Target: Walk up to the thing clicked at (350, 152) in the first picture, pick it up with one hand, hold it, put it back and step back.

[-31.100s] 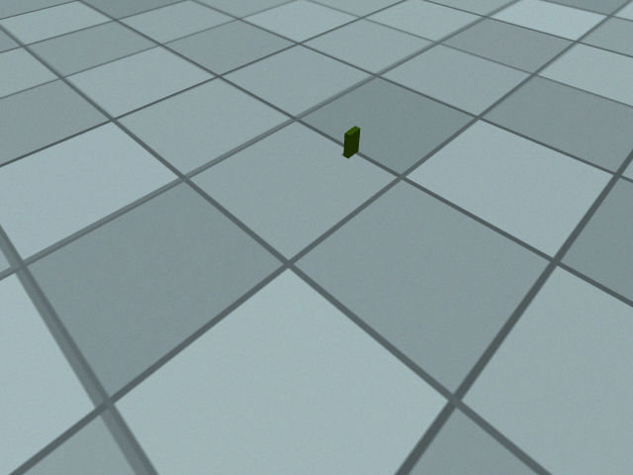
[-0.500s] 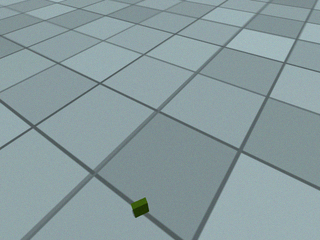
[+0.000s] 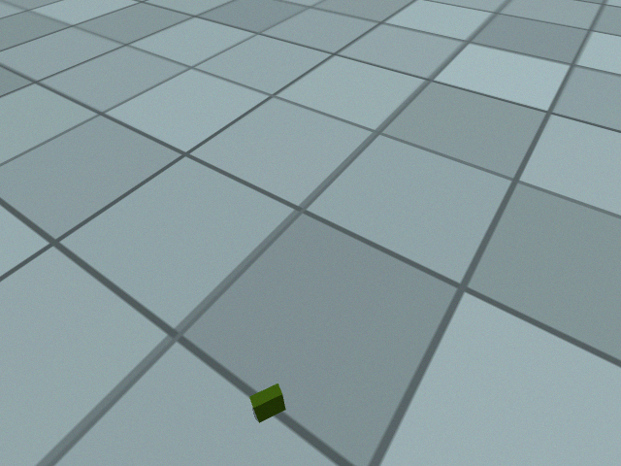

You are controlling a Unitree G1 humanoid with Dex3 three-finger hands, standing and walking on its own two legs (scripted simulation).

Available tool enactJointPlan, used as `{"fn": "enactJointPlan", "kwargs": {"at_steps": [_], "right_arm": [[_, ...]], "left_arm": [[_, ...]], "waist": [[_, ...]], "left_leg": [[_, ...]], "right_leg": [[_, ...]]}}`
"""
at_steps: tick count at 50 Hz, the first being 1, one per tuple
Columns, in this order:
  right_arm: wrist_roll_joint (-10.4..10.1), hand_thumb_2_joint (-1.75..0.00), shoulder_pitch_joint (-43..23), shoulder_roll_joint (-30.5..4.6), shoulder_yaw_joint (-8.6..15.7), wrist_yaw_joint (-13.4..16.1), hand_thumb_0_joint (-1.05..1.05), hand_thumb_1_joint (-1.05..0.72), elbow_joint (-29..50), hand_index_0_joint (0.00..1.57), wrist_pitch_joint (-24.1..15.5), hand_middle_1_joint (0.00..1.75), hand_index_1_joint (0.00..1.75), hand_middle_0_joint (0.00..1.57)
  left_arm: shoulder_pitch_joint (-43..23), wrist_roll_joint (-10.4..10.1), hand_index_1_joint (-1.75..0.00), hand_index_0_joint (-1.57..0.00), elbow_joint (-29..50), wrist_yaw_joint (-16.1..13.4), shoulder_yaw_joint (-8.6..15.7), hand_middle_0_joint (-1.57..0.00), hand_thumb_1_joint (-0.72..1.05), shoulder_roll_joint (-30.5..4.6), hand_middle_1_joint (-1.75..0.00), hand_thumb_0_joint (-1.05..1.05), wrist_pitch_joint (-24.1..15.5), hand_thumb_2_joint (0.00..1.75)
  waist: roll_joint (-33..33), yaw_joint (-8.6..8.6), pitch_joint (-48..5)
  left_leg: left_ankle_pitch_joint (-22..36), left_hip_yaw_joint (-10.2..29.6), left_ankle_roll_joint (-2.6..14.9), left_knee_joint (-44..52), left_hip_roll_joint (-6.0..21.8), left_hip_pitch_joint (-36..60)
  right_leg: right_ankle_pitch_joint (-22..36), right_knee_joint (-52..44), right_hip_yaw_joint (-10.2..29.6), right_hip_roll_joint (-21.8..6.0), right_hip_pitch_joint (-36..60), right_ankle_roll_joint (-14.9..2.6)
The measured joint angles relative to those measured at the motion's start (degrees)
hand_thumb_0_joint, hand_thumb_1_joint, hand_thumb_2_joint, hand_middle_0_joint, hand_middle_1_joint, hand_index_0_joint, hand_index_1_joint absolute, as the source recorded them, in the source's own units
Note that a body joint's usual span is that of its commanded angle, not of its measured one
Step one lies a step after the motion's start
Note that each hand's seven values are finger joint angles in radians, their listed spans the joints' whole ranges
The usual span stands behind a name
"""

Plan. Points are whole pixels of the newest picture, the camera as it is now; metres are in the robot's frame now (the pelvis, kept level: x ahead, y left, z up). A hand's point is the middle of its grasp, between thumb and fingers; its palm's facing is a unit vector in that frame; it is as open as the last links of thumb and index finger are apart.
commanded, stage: stand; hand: left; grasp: from the side
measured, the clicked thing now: (268, 403) +0.43 +0.15 -0.71
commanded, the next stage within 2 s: step back in 0.72 s
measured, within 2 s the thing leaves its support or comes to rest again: neither
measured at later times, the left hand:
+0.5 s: hand out of the picture +0.10 +0.24 -0.15, palm faces +0.00 -0.94 -0.34, open 7.4 cm
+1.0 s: hand out of the picture +0.09 +0.29 -0.18, palm faces +0.00 -0.93 -0.38, open 7.4 cm
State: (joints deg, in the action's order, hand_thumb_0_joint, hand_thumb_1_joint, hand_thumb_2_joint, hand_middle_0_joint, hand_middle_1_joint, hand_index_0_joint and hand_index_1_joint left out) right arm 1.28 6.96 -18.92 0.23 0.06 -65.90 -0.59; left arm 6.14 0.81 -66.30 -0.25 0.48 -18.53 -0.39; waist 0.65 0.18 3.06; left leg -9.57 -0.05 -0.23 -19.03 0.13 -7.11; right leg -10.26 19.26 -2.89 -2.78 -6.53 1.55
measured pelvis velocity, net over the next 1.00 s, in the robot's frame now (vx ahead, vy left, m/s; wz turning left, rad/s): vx -0.03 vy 0.02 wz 0.02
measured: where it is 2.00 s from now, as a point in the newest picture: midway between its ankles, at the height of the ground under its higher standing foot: outside the picture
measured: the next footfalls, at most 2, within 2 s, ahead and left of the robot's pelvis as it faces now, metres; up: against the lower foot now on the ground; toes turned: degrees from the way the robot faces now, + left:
right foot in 1.42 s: -0.09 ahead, -0.08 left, +0.00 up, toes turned +0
left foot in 1.76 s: -0.17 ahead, +0.17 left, +0.00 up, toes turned -3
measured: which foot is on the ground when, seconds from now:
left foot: down 0.00-1.00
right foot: down 0.00-1.00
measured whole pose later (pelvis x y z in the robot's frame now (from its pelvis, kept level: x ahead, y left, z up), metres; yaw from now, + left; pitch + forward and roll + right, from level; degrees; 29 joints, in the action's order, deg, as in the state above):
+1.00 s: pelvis -0.03 +0.02 -0.02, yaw +1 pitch -1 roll -1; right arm 0.2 6.9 -23.2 3.5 -1.2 -56.1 2.5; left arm 2.7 1.0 -55.6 -0.7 3.7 -21.8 2.6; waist -0.4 -1.0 8.7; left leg -19.9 1.5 2.8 -40.9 -1.7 -17.3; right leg -15.8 34.9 -2.9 -4.9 -17.5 2.0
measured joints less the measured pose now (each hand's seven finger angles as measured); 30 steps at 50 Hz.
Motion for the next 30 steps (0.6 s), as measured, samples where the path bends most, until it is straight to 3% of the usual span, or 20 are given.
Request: {"fn": "enactJointPlan", "kwargs": {"at_steps": [30], "right_arm": [[-0.2, -0.9, -1.8, -0.5, 0.1, 0.1, 0.0, -0.91, 0.4, 0.2, -0.1, 0.3, 0.3, 0.21]], "left_arm": [[-0.7, -0.2, -0.3, -0.2, 1.0, -0.1, 0.2, -0.2, 0.9, -0.2, -0.3, 0.0, 0.0, 0.9]], "waist": [[-0.2, 0.09, -0.6]], "left_leg": [[-0.8, 0.2, -0.33, 1.6, 0.3, 2.3]], "right_leg": [[-0.9, -1.6, -0.3, 0.3, 2.4, -0.19]]}}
